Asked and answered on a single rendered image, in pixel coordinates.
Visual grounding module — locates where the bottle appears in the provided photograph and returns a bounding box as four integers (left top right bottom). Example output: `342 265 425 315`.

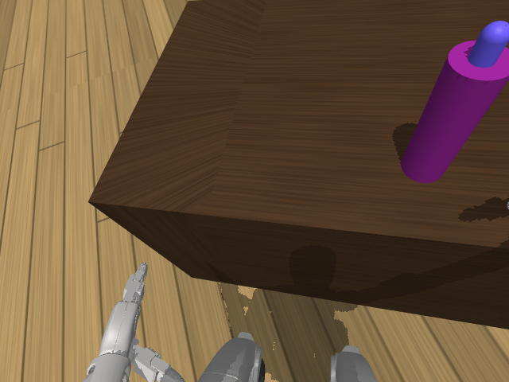
401 21 509 183

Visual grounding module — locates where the left robot hand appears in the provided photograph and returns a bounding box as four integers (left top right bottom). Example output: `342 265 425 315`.
99 262 185 382

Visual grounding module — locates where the left robot arm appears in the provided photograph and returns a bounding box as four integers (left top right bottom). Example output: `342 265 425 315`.
83 353 131 382

